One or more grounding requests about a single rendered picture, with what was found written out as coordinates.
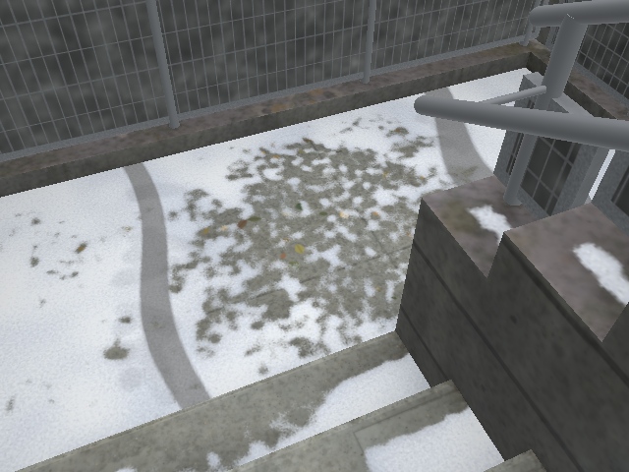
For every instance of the stairs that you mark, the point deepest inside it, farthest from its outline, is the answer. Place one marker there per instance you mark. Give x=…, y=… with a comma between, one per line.
x=367, y=408

